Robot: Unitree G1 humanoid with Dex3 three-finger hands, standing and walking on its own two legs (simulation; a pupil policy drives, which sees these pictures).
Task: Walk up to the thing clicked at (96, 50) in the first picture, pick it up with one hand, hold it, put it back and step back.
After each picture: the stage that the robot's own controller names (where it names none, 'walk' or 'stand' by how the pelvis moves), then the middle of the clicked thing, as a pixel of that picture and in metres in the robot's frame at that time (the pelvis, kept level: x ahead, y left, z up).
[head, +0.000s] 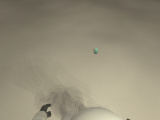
stand; (96, 51) +1.38 -0.12 -0.72
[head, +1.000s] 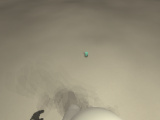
walk; (86, 54) +1.26 +0.17 -0.71
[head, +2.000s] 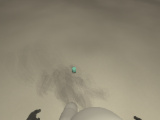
walk; (74, 70) +0.76 +0.25 -0.69
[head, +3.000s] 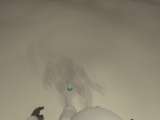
walk; (70, 87) +0.47 +0.22 -0.70
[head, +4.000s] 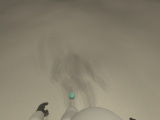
stand; (72, 96) +0.35 +0.20 -0.71
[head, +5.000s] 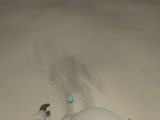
stand; (70, 99) +0.33 +0.22 -0.72
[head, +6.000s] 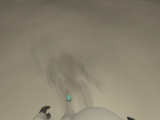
stand; (69, 98) +0.32 +0.24 -0.72
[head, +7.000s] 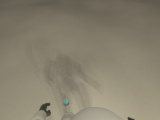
stand; (66, 102) +0.28 +0.26 -0.72
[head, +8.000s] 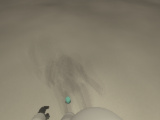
stand; (68, 100) +0.32 +0.23 -0.73
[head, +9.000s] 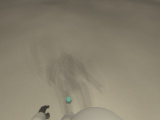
stand; (68, 100) +0.32 +0.22 -0.73
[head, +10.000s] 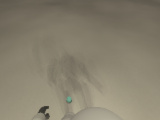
go down; (69, 100) +0.32 +0.22 -0.73
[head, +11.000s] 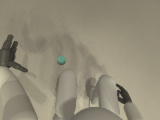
go down; (61, 60) +0.41 +0.24 -0.35
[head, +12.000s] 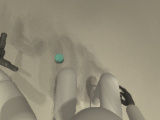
approach; (59, 58) +0.40 +0.26 -0.30
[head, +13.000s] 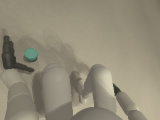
close in; (31, 55) +0.39 +0.29 -0.22
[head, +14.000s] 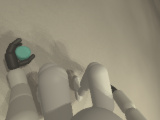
close; (23, 54) +0.38 +0.30 -0.22
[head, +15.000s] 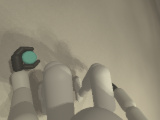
lift; (29, 58) +0.34 +0.28 -0.22
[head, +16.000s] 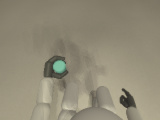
lift; (60, 69) +0.32 +0.20 +0.01
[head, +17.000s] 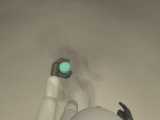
hold; (65, 70) +0.33 +0.18 +0.02
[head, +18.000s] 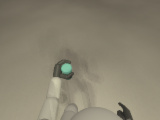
hold; (67, 72) +0.33 +0.17 +0.01
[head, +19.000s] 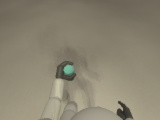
crouch; (69, 73) +0.33 +0.15 -0.01
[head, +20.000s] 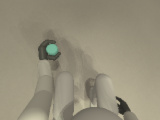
crouch; (53, 52) +0.44 +0.24 -0.08
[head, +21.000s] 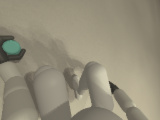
lower; (14, 50) +0.41 +0.32 -0.22
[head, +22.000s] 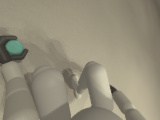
lower; (16, 50) +0.41 +0.31 -0.22
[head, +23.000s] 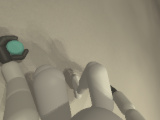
lower; (16, 50) +0.41 +0.31 -0.22
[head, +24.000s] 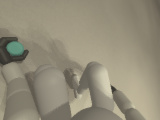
lower; (17, 51) +0.40 +0.31 -0.22
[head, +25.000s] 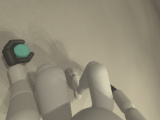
loosen; (22, 53) +0.40 +0.29 -0.22
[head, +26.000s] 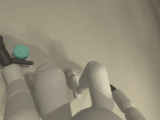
withdraw; (21, 53) +0.40 +0.28 -0.22
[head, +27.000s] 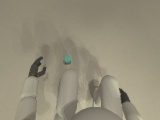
walk; (67, 60) +0.43 +0.22 -0.34
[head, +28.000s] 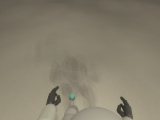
stand; (72, 96) +0.36 +0.17 -0.66
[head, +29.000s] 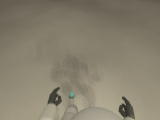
stand; (71, 95) +0.37 +0.19 -0.67
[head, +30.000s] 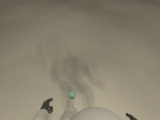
stand; (72, 95) +0.37 +0.19 -0.70
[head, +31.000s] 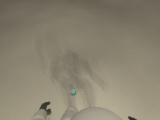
walk; (73, 92) +0.38 +0.19 -0.72
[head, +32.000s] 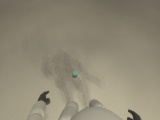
walk; (74, 74) +0.59 +0.16 -0.71
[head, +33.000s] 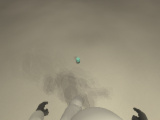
walk; (78, 60) +0.92 +0.27 -0.69
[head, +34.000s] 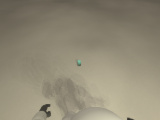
stand; (79, 63) +1.00 +0.21 -0.72
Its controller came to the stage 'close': yes
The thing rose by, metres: 0.72
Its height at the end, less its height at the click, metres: +0.00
